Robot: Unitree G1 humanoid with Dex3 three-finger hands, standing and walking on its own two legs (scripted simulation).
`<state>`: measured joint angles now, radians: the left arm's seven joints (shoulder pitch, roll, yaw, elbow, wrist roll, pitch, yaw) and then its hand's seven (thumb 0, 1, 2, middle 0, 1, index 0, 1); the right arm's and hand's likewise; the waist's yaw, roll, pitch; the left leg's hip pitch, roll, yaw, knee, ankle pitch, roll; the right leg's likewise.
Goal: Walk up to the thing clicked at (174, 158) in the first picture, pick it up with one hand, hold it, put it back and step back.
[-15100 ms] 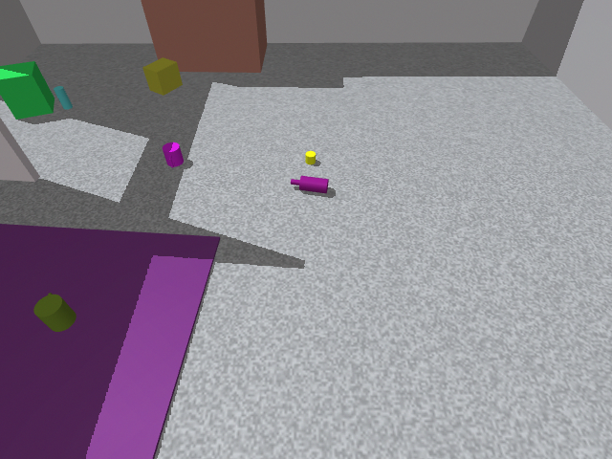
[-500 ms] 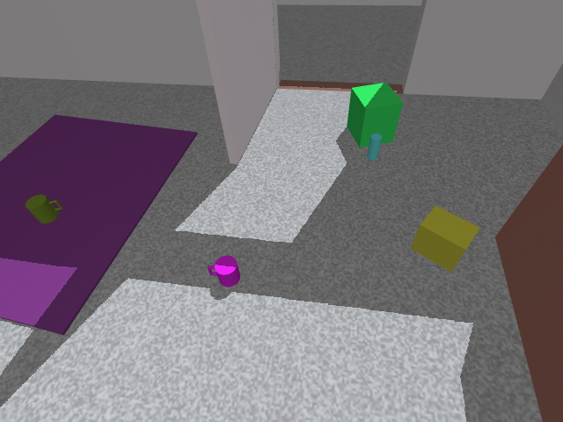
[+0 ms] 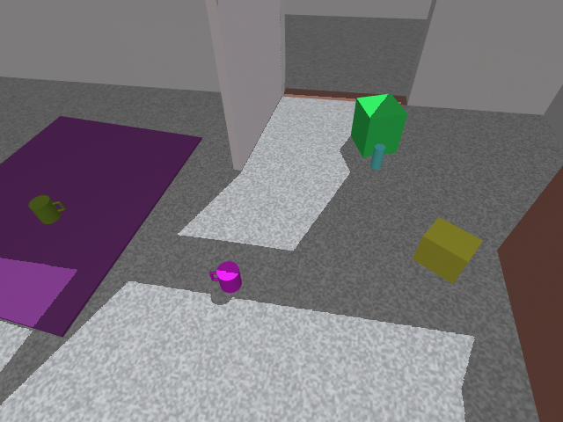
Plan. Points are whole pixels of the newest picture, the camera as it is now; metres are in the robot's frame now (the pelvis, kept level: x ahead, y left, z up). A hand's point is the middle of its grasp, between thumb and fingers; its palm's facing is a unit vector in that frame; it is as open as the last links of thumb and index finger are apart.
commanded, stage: walk up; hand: left
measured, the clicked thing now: (225, 277) +0.77 +0.26 -0.71
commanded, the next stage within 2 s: stand in 0.50 s
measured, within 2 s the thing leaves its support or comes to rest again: neither
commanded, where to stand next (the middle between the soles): +0.38 -0.01 m, yaw +0 degrees
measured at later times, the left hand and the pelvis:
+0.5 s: hand out of the picture +0.10 +0.27 -0.14, palm faces +0.03 -0.94 -0.34, open 7.4 cm; pelvis +0.01 +0.01 +0.01, yaw +0 degrees
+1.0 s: hand out of the picture +0.09 +0.25 -0.13, palm faces -0.04 -0.93 -0.35, open 7.4 cm; pelvis +0.01 -0.01 +0.02, yaw +0 degrees
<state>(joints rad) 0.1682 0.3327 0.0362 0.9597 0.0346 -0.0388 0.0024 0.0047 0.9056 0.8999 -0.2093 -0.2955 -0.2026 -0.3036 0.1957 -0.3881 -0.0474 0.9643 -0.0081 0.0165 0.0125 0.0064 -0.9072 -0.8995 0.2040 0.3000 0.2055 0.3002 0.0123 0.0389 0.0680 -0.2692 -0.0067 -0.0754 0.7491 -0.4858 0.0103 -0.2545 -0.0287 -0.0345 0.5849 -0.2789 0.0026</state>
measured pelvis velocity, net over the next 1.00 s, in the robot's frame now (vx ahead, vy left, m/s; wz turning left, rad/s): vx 0.01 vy -0.01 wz -0.01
